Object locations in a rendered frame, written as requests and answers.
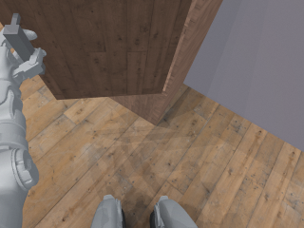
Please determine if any robot left hand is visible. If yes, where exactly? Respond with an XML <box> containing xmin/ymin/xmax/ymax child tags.
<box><xmin>0</xmin><ymin>28</ymin><xmax>47</xmax><ymax>88</ymax></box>

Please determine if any robot right thigh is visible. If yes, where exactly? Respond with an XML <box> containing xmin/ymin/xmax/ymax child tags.
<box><xmin>154</xmin><ymin>199</ymin><xmax>199</xmax><ymax>228</ymax></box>

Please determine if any left robot upper arm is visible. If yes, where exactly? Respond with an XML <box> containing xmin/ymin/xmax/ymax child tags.
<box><xmin>0</xmin><ymin>148</ymin><xmax>39</xmax><ymax>228</ymax></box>

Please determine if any handle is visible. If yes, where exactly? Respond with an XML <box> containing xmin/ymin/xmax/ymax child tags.
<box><xmin>3</xmin><ymin>13</ymin><xmax>46</xmax><ymax>75</ymax></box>

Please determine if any robot thigh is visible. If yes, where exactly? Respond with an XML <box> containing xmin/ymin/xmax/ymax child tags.
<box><xmin>90</xmin><ymin>199</ymin><xmax>123</xmax><ymax>228</ymax></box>
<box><xmin>154</xmin><ymin>199</ymin><xmax>199</xmax><ymax>228</ymax></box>

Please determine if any robot left thigh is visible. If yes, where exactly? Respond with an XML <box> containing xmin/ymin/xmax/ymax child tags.
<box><xmin>90</xmin><ymin>199</ymin><xmax>123</xmax><ymax>228</ymax></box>

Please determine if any cupboard door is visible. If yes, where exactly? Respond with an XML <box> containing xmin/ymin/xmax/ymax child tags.
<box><xmin>0</xmin><ymin>0</ymin><xmax>192</xmax><ymax>100</ymax></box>

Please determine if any left robot forearm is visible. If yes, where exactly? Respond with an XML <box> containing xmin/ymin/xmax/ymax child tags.
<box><xmin>0</xmin><ymin>80</ymin><xmax>29</xmax><ymax>153</ymax></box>

